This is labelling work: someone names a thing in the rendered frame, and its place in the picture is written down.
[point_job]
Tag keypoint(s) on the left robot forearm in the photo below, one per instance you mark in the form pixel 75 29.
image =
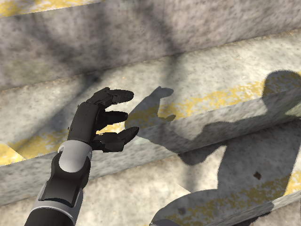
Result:
pixel 60 198

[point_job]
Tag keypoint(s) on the robot left hand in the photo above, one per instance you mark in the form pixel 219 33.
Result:
pixel 91 117

